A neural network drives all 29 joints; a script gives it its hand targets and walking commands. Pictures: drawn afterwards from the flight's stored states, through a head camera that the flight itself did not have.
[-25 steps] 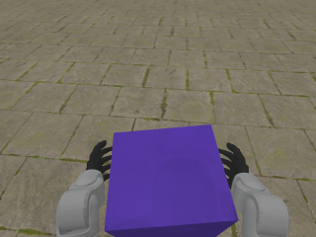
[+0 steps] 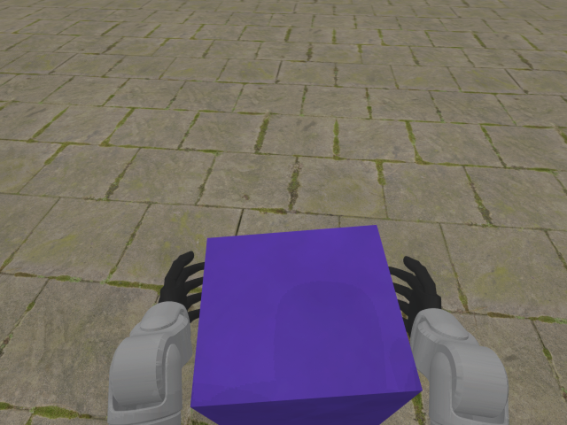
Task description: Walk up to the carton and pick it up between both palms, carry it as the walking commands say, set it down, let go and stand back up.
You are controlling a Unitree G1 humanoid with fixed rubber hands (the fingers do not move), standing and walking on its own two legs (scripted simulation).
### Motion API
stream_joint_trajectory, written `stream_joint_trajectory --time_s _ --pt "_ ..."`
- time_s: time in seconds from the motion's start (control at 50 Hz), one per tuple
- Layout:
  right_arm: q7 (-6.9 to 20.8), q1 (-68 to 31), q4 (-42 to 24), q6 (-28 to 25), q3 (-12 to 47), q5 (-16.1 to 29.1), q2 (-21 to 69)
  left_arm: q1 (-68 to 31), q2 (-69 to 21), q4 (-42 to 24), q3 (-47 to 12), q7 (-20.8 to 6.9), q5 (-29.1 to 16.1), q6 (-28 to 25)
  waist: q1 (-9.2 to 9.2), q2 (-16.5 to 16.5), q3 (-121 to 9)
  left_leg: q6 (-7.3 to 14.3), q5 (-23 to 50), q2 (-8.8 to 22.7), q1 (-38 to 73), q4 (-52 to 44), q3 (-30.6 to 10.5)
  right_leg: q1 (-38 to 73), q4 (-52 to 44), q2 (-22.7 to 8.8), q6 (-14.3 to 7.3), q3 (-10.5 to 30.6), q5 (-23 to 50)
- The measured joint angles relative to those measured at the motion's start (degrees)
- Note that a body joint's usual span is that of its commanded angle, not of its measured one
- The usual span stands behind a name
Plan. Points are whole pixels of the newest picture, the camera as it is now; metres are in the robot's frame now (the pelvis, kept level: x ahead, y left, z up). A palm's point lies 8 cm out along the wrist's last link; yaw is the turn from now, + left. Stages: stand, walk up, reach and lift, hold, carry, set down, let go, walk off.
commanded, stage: carry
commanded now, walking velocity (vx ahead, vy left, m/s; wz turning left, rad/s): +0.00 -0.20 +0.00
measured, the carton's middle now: (300, 340) +0.25 +0.00 +0.01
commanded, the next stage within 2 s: none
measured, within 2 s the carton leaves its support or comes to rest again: neither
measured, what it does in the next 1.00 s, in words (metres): shifts its weight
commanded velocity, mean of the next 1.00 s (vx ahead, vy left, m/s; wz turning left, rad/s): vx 0.00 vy -0.19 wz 0.00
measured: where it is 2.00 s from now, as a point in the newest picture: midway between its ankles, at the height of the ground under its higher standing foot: outside the picture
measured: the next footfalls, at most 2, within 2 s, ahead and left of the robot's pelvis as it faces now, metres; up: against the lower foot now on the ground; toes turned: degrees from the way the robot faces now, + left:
none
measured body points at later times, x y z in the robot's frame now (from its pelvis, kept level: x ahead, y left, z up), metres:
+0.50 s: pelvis -0.01 -0.04 +0.00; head -0.02 -0.05 +0.45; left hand +0.24 +0.12 +0.09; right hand +0.23 -0.20 +0.09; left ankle -0.01 +0.11 -0.73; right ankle -0.04 -0.11 -0.73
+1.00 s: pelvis -0.03 -0.05 -0.01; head -0.03 -0.04 +0.44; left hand +0.23 +0.10 +0.08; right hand +0.21 -0.21 +0.09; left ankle -0.02 +0.10 -0.73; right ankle -0.04 -0.11 -0.73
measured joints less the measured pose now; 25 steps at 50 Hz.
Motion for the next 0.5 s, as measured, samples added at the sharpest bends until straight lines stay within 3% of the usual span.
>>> stream_joint_trajectory --time_s 0.22,0.5 --pt "0.1 0.0 -7.6 3.2 0.8 0.4 0.0 -0.1 0.0 -8.6 -0.5 0.1 0.0 4.2 0.00 0.4 1.7 -1.2 0.1 1.3 -0.3 0.0 -0.1 -0.6 0.2 1.3 -1.1 0.0 0.0" --pt "-0.2 0.0 -8.3 6.2 0.8 0.4 0.0 0.0 0.0 -9.3 -0.6 0.3 0.0 7.0 0.00 0.7 2.0 -2.9 0.1 3.6 -1.6 1.4 -0.1 -2.3 1.8 3.5 -3.6 0.0 0.0"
